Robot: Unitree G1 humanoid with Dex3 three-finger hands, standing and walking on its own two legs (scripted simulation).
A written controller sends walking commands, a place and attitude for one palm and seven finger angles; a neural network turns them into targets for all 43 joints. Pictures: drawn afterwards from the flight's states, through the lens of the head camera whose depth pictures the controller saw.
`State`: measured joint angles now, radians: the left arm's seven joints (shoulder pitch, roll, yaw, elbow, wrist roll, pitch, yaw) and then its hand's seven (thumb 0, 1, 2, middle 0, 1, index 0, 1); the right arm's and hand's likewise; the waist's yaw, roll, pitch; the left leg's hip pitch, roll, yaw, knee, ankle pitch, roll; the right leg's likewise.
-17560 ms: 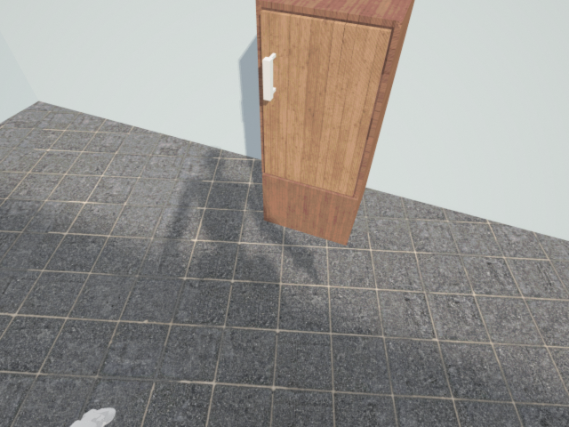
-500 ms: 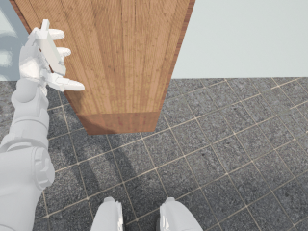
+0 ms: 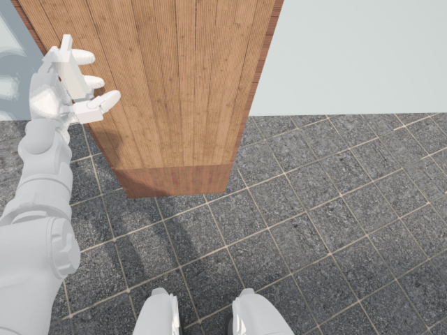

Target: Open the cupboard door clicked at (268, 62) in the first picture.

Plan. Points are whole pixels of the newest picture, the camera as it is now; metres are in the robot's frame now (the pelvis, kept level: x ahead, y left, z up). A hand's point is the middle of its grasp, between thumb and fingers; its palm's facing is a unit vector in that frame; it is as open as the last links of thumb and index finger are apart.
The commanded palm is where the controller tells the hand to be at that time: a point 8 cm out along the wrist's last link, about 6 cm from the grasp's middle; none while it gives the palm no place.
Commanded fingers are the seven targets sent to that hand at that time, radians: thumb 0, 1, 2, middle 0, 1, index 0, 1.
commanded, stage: close the thumb around the handle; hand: left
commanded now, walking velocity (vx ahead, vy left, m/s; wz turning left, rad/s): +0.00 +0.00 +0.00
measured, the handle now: (78, 76) +0.55 +0.22 +0.07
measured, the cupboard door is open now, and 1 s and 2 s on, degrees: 0 23 47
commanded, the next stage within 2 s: pull the door open along its arc in 0.28 s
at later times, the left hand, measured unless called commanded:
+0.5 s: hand (91, 97) +0.51 +0.19 +0.07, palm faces +0.04 -1.00 +0.00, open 5.6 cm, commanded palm +0.47 +0.23 +0.07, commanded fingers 0.00 0.90 0.90 -0.40 -1.35 -0.40 -1.35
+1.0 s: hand (114, 158) +0.39 +0.14 +0.07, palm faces +0.26 -0.96 +0.10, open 6.1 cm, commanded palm +0.33 +0.20 +0.07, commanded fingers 0.00 0.90 0.90 -0.40 -1.35 -0.40 -1.35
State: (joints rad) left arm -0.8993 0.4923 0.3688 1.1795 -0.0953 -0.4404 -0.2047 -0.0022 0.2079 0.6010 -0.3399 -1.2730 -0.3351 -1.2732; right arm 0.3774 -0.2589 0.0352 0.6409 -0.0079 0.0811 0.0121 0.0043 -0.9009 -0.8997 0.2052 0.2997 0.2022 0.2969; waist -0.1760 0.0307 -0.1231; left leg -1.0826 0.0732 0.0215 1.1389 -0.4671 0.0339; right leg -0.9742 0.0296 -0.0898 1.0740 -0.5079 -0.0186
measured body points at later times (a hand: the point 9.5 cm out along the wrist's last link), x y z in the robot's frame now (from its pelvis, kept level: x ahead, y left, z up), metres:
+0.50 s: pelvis +0.00 +0.00 +0.00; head +0.14 +0.02 +0.43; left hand +0.50 +0.25 +0.07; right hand +0.01 -0.27 -0.11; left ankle +0.03 +0.10 -0.65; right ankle +0.00 -0.12 -0.65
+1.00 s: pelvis +0.02 -0.01 +0.02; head +0.09 +0.00 +0.46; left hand +0.37 +0.19 +0.07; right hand +0.14 -0.26 -0.09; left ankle +0.03 +0.10 -0.65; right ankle +0.00 -0.12 -0.65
